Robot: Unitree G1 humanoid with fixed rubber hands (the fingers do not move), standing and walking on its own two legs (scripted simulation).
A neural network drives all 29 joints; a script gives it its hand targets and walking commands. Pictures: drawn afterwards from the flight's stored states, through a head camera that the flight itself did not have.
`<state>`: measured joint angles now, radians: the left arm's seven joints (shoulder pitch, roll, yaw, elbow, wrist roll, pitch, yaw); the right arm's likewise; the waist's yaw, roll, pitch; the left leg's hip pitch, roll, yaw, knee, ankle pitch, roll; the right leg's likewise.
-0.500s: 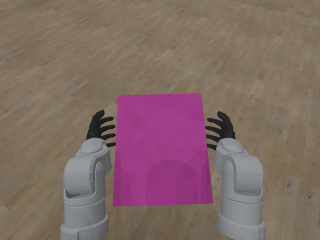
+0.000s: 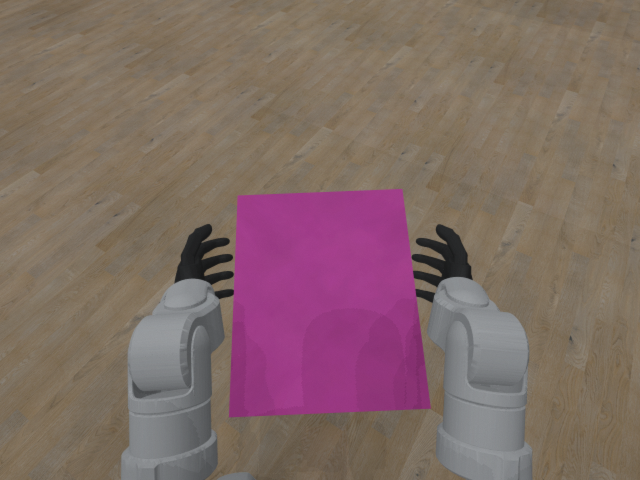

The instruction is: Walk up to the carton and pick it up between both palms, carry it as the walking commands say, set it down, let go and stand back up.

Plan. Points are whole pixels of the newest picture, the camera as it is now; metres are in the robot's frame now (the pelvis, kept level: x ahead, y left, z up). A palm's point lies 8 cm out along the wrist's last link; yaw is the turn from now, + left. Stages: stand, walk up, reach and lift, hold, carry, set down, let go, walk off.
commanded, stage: carry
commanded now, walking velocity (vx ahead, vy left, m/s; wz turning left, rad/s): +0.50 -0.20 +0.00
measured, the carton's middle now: (324, 303) +0.33 +0.00 +0.01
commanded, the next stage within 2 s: none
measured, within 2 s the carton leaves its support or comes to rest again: neither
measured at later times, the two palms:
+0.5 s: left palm (295, 115) +0.63 +0.04 +0.09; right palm (469, 113) +0.63 -0.24 +0.09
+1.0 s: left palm (324, 34) +0.91 -0.01 +0.09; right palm (462, 34) +0.90 -0.29 +0.09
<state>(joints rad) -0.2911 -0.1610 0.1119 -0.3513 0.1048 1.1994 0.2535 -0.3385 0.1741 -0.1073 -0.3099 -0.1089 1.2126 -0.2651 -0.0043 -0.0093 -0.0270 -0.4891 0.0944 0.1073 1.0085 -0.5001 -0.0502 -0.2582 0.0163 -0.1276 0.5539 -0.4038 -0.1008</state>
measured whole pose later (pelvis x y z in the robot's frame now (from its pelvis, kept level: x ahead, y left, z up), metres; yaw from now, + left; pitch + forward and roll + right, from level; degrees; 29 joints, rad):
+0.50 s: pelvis +0.35 -0.09 -0.02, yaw -1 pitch +3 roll +1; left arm -0.26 -0.15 0.10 -0.35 0.11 1.24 0.24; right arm -0.33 0.17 -0.10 -0.31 -0.12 1.26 -0.26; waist -0.01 0.01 -0.06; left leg -0.17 0.20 0.13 0.72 -0.49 -0.12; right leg -0.48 -0.04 -0.09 0.73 -0.28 -0.04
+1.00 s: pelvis +0.62 -0.13 -0.01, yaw -3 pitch +4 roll +0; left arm -0.28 -0.16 0.10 -0.36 0.12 1.23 0.25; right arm -0.33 0.17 -0.10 -0.31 -0.11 1.22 -0.26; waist -0.01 -0.01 -0.02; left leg -0.34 0.08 0.19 0.68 -0.39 0.03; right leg -0.27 -0.01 -0.10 0.83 -0.54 -0.01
